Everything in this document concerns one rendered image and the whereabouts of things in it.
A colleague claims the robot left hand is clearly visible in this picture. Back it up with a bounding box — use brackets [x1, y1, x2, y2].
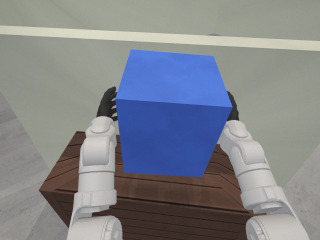
[96, 86, 118, 122]

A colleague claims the carton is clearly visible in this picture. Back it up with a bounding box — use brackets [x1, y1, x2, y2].
[115, 49, 233, 178]

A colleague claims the robot right hand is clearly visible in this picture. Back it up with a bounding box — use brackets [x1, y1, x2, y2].
[227, 91, 239, 121]

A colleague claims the left robot forearm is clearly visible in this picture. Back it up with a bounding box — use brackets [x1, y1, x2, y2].
[66, 116, 117, 240]

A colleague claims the pedestal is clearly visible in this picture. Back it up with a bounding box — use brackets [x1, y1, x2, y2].
[39, 131, 267, 240]

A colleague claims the right robot upper arm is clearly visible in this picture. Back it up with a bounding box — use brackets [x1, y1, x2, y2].
[245, 213, 308, 240]

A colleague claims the left robot upper arm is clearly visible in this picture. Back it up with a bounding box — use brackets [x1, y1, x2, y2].
[67, 215, 123, 240]

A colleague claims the right robot forearm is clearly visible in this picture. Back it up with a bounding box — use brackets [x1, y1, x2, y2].
[220, 120, 310, 240]

